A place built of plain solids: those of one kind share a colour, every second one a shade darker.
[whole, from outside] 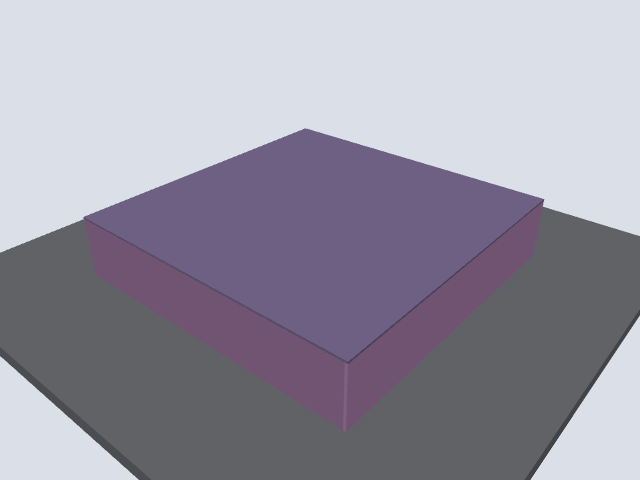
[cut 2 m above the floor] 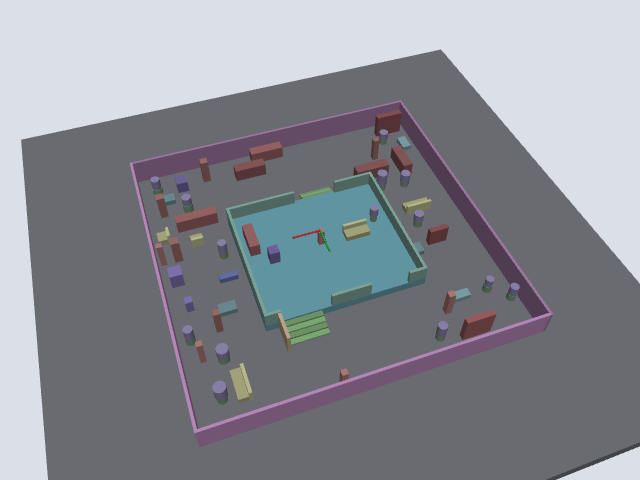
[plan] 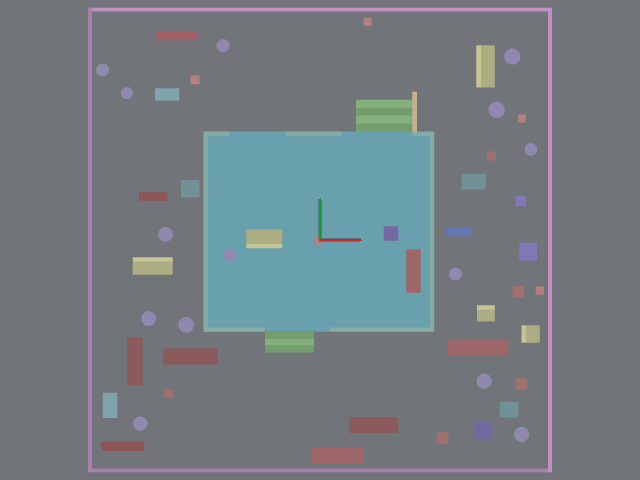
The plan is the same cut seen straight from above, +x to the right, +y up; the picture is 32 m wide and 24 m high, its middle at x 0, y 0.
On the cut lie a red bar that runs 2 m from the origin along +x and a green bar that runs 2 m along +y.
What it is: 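A room whose floor changes level by 0.68 m; the upper floor's rim is guarded but for openings; in an opening a masonry flight goes down, or there is a bare drop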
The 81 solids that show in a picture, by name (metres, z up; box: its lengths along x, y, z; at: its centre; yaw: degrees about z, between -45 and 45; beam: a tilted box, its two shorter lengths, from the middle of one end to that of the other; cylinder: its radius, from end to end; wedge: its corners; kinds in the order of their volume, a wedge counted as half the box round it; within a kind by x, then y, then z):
{
 "roof_1": {"box": [23.19, 23.24, 0.16], "at": [0.0, 0.0, 4.7]},
 "wall_1": {"box": [0.2, 23.24, 4.67], "at": [-11.5, 0.0, 2.29]},
 "wall_2": {"box": [22.79, 0.2, 4.67], "at": [0.0, -11.52, 2.29]},
 "wall_3": {"box": [22.79, 0.2, 4.67], "at": [0.0, 11.52, 2.29]},
 "wall_4": {"box": [0.2, 23.24, 4.67], "at": [11.5, 0.0, 2.29]},
 "floor_1": {"box": [11.54, 10.02, 0.73], "at": [-0.06, 0.42, 0.32]},
 "desk_1": {"box": [0.79, 2.39, 1.16], "at": [-9.25, -6.07, 0.53]},
 "desk_2": {"box": [2.73, 0.8, 1.14], "at": [-6.48, -5.82, 0.52]},
 "desk_3": {"box": [2.64, 0.81, 1.08], "at": [0.86, -10.77, 0.49]},
 "desk_4": {"box": [2.45, 0.8, 1.1], "at": [2.68, -9.25, 0.5]},
 "desk_5": {"box": [0.73, 2.17, 1.02], "at": [4.67, -1.55, 1.19]},
 "desk_6": {"box": [3.08, 0.74, 1.14], "at": [7.89, -5.39, 0.52]},
 "column_1": {"box": [0.44, 0.44, 4.67], "at": [-7.56, -7.67, 2.29]},
 "column_2": {"box": [0.45, 0.45, 4.67], "at": [-6.25, 8.01, 2.29]},
 "column_3": {"box": [0.4, 0.4, 3.94], "at": [-0.08, -0.02, 2.65]},
 "column_4": {"box": [0.41, 0.41, 4.67], "at": [2.38, 10.91, 2.29]},
 "column_5": {"box": [0.59, 0.59, 4.67], "at": [6.13, -9.9, 2.29]},
 "column_6": {"box": [0.45, 0.45, 4.67], "at": [8.56, 4.2, 2.29]},
 "column_7": {"box": [0.59, 0.59, 4.67], "at": [9.91, -2.59, 2.29]},
 "column_8": {"box": [0.57, 0.57, 4.67], "at": [10.07, -7.2, 2.29]},
 "column_9": {"box": [0.4, 0.4, 4.67], "at": [10.11, 6.08, 2.29]},
 "column_10": {"box": [0.41, 0.41, 4.67], "at": [10.99, -2.53, 2.29]},
 "parapet_1": {"box": [0.21, 9.59, 1.09], "at": [-5.72, 0.42, 1.23]},
 "parapet_2": {"box": [1.3, 0.21, 1.09], "at": [-5.17, 5.32, 1.23]},
 "parapet_3": {"box": [3.07, 0.21, 1.09], "at": [-4.29, -4.49, 1.23]},
 "parapet_4": {"box": [2.84, 0.21, 1.09], "at": [-0.32, 5.32, 1.23]},
 "parapet_5": {"box": [5.25, 0.21, 1.09], "at": [3.09, -4.49, 1.23]},
 "parapet_6": {"box": [1.1, 0.21, 1.09], "at": [5.16, 5.32, 1.23]},
 "parapet_7": {"box": [0.21, 9.59, 1.09], "at": [5.61, 0.42, 1.23]},
 "case_1": {"box": [2.16, 0.48, 2.01], "at": [-9.87, -10.31, 0.95]},
 "case_2": {"box": [1.43, 0.42, 1.47], "at": [-8.34, 2.17, 0.69]},
 "case_3": {"box": [2.04, 0.41, 2.14], "at": [-7.17, 10.19, 1.02]},
 "bush_1": {"cylinder": 0.3, "from": [-10.87, 8.5, 0.54], "to": [-10.87, 8.5, 1.3]},
 "bush_2": {"cylinder": 0.28, "from": [-9.65, 7.34, 0.6], "to": [-9.65, 7.34, 1.25]},
 "bush_3": {"cylinder": 0.36, "from": [-8.99, -9.18, 0.55], "to": [-8.99, -9.18, 1.15]},
 "bush_4": {"cylinder": 0.37, "from": [-8.57, -3.93, 0.45], "to": [-8.57, -3.93, 1.31]},
 "bush_5": {"cylinder": 0.37, "from": [-7.72, 0.29, 0.68], "to": [-7.72, 0.29, 1.29]},
 "bush_6": {"cylinder": 0.39, "from": [-6.69, -4.24, 0.56], "to": [-6.69, -4.24, 1.64]},
 "bush_7": {"cylinder": 0.32, "from": [-4.85, 9.72, 0.47], "to": [-4.85, 9.72, 1.48]},
 "bush_8": {"cylinder": 0.32, "from": [-4.5, -0.76, 1.3], "to": [-4.5, -0.76, 2.33]},
 "bush_9": {"cylinder": 0.32, "from": [6.77, -1.7, 0.54], "to": [6.77, -1.7, 1.54]},
 "bush_10": {"cylinder": 0.35, "from": [8.21, -7.05, 0.74], "to": [8.21, -7.05, 1.43]},
 "bush_11": {"cylinder": 0.41, "from": [8.83, 6.51, 0.54], "to": [8.83, 6.51, 1.34]},
 "bush_12": {"cylinder": 0.41, "from": [9.61, 9.17, 0.63], "to": [9.61, 9.17, 1.68]},
 "bush_13": {"cylinder": 0.34, "from": [10.07, -9.72, 0.54], "to": [10.07, -9.72, 1.46]},
 "bush_14": {"cylinder": 0.32, "from": [10.55, 4.53, 0.57], "to": [10.55, 4.53, 1.54]},
 "seat_1": {"box": [2.0, 0.66, 0.51], "at": [-8.36, -1.41, 0.2]},
 "seat_2": {"box": [2.0, 0.21, 0.94], "at": [-8.36, -0.97, 0.42]},
 "seat_3": {"box": [1.81, 0.21, 0.83], "at": [-2.79, -0.31, 1.1]},
 "seat_4": {"box": [1.81, 0.74, 0.44], "at": [-2.79, 0.17, 0.9]},
 "seat_5": {"box": [0.23, 2.11, 0.89], "at": [7.93, 8.68, 0.4]},
 "seat_6": {"box": [0.89, 0.6, 0.48], "at": [8.3, -3.78, 0.19]},
 "seat_7": {"box": [0.89, 0.22, 0.83], "at": [8.3, -3.38, 0.36]},
 "seat_8": {"box": [0.7, 2.11, 0.49], "at": [8.4, 8.68, 0.2]},
 "seat_9": {"box": [0.23, 0.88, 0.86], "at": [10.19, -4.7, 0.38]},
 "seat_10": {"box": [0.69, 0.88, 0.49], "at": [10.65, -4.7, 0.2]},
 "tread_1": {"box": [2.46, 0.34, 0.22], "at": [-1.53, -5.45, 0.06]},
 "tread_2": {"box": [2.46, 0.34, 0.39], "at": [-1.53, -5.11, 0.15]},
 "tread_3": {"box": [2.46, 0.34, 0.56], "at": [-1.53, -4.76, 0.23]},
 "tread_4": {"box": [2.81, 0.4, 0.6], "at": [3.21, 5.63, 0.25]},
 "tread_5": {"box": [2.81, 0.4, 0.46], "at": [3.21, 6.02, 0.18]},
 "tread_6": {"box": [2.81, 0.4, 0.32], "at": [3.21, 6.42, 0.11]},
 "tread_7": {"box": [2.81, 0.4, 0.19], "at": [3.21, 6.81, 0.04]},
 "plinth_1": {"box": [0.73, 0.73, 1.1], "at": [3.56, 0.33, 1.23]},
 "plinth_2": {"box": [0.86, 0.86, 1.02], "at": [8.15, -9.54, 0.46]},
 "plinth_3": {"box": [0.52, 0.52, 1.09], "at": [10.04, 1.94, 0.49]},
 "plinth_4": {"box": [0.9, 0.9, 1.26], "at": [10.41, -0.58, 0.58]},
 "table_1": {"box": [0.72, 1.27, 0.45], "at": [-10.5, -8.27, 0.18]},
 "table_2": {"box": [1.22, 0.61, 0.44], "at": [-7.64, 7.29, 0.17]},
 "table_3": {"box": [0.94, 0.88, 0.44], "at": [-6.49, 2.56, 0.17]},
 "table_4": {"box": [1.22, 0.79, 0.47], "at": [7.68, 2.92, 0.18]},
 "table_5": {"box": [0.94, 0.78, 0.46], "at": [9.45, -8.48, 0.18]},
 "pot_1": {"cylinder": 0.32, "from": [-10.87, 8.5, 0.0], "to": [-10.87, 8.5, 0.54]},
 "pot_2": {"cylinder": 0.3, "from": [-9.65, 7.34, 0.0], "to": [-9.65, 7.34, 0.6]},
 "pot_3": {"cylinder": 0.31, "from": [-7.72, 0.29, 0.0], "to": [-7.72, 0.29, 0.68]},
 "pot_4": {"cylinder": 0.38, "from": [8.21, -7.05, 0.0], "to": [8.21, -7.05, 0.74]},
 "pot_5": {"cylinder": 0.38, "from": [8.83, 6.51, 0.0], "to": [8.83, 6.51, 0.54]},
 "pot_6": {"cylinder": 0.38, "from": [10.07, -9.72, 0.0], "to": [10.07, -9.72, 0.54]},
 "pot_7": {"cylinder": 0.32, "from": [10.55, 4.53, 0.0], "to": [10.55, 4.53, 0.57]},
 "cheek_1": {"box": [0.24, 1.99, 1.77], "at": [4.73, 6.42, 0.83]},
 "bench_1": {"box": [1.31, 0.43, 0.49], "at": [6.95, 0.39, 0.2]}
}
